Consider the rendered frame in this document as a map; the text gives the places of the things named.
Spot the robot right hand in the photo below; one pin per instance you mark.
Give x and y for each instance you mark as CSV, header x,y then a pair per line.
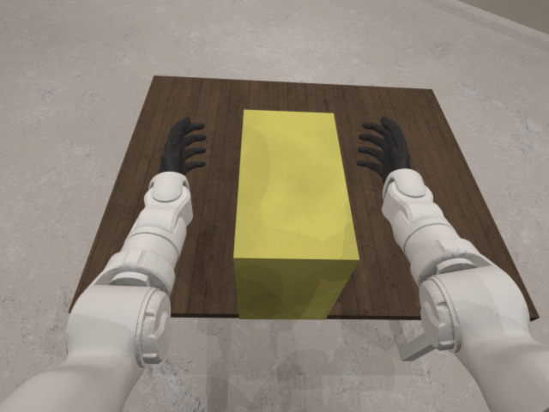
x,y
394,155

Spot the robot left forearm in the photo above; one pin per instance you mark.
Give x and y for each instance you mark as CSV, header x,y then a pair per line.
x,y
153,246

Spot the carton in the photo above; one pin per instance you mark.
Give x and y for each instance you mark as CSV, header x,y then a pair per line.
x,y
295,246

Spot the robot left upper arm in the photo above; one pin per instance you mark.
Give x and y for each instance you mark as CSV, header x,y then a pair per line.
x,y
114,334

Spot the robot left hand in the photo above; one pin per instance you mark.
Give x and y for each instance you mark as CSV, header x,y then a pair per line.
x,y
174,156

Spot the robot right upper arm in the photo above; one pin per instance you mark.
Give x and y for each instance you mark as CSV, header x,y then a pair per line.
x,y
478,315

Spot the robot right forearm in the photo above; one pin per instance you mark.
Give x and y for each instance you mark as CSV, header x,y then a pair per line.
x,y
426,238

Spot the table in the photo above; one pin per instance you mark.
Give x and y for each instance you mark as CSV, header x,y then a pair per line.
x,y
381,285

